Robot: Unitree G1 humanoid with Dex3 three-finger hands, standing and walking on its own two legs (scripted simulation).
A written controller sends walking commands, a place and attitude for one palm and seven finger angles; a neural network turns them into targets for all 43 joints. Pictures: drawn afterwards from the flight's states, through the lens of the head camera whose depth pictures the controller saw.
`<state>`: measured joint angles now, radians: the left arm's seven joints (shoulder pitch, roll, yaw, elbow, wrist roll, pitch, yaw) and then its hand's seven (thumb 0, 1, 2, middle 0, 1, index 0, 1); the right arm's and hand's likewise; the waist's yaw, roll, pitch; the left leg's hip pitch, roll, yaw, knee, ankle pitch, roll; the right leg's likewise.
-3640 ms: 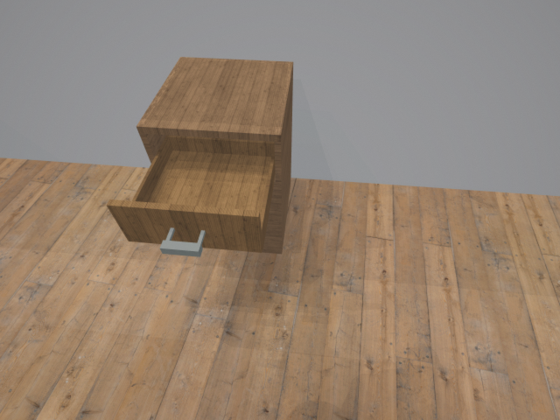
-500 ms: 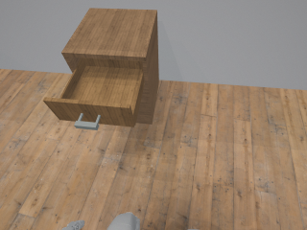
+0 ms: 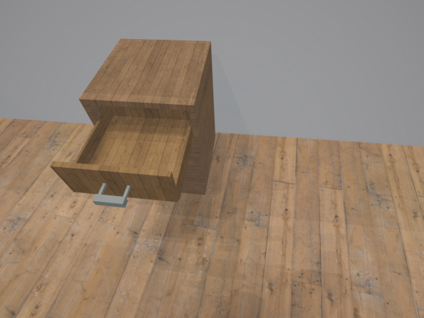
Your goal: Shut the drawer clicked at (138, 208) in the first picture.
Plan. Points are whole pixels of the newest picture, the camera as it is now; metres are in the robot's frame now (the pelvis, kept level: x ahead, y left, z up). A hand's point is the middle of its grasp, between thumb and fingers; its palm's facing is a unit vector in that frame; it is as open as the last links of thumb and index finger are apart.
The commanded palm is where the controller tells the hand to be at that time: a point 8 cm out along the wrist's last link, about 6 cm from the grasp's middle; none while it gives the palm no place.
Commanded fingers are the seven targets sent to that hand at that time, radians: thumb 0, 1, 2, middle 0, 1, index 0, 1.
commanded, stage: take the last steps up to it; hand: left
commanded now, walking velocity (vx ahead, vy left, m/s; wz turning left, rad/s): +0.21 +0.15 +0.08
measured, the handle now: (113, 194) +0.48 +0.36 -0.24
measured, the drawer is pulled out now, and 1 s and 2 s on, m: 0.29 0.29 0.29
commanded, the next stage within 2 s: come to a stop and stand still in 0.24 s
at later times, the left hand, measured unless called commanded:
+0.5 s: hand out of the picture +0.12 +0.24 -0.18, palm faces +0.09 -0.98 -0.20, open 7.4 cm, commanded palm none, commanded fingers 0.00 0.90 0.90 -0.20 -0.30 -0.20 -0.30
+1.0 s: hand (121, 280) +0.22 +0.24 -0.17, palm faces +0.05 -0.98 -0.21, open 7.3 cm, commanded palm none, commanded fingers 0.00 0.90 0.90 -0.20 -0.30 -0.20 -0.30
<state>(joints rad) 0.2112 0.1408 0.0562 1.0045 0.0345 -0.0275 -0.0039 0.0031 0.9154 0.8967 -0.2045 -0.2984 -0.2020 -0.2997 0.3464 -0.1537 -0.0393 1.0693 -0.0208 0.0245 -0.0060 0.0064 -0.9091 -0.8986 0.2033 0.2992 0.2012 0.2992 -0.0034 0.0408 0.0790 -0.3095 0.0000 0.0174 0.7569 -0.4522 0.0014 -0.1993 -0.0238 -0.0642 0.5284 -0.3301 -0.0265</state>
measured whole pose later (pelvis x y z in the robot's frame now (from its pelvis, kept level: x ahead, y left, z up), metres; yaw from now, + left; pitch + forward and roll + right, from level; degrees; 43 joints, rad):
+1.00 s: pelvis +0.14 +0.05 +0.00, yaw +1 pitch +0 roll +1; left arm 0.12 0.19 0.05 1.02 0.01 0.04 0.03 0.00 0.91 0.90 -0.20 -0.30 -0.20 -0.30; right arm 0.25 -0.16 -0.03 1.06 -0.02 0.03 -0.05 0.00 -0.91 -0.90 0.20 0.30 0.20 0.30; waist 0.00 -0.05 0.10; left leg -0.16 -0.02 0.03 0.47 -0.30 0.01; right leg -0.25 -0.01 -0.03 0.60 -0.35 -0.02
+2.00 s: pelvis +0.12 +0.06 +0.01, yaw +0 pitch -1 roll +0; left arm 0.31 0.14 -0.02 1.11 0.02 -0.01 0.03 0.00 0.91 0.90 -0.20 -0.30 -0.20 -0.30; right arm 0.32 -0.13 0.02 1.13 0.00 -0.02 -0.03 0.01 -0.91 -0.90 0.20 0.30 0.20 0.30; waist 0.00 -0.01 0.01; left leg -0.17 -0.01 0.04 0.45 -0.26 0.02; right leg -0.19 0.00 0.00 0.47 -0.27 0.00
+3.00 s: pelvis +0.13 +0.05 +0.01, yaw -1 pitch -1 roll +0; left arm 0.35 0.11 -0.01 1.12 0.02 -0.02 0.03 0.00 0.91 0.90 -0.20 -0.30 -0.20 -0.30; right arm 0.31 -0.14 0.01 1.13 -0.01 0.00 -0.03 0.00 -0.91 -0.90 0.20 0.30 0.20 0.30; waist 0.02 0.01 0.01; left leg -0.15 0.01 0.05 0.44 -0.27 0.00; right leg -0.17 0.02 0.00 0.46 -0.27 -0.03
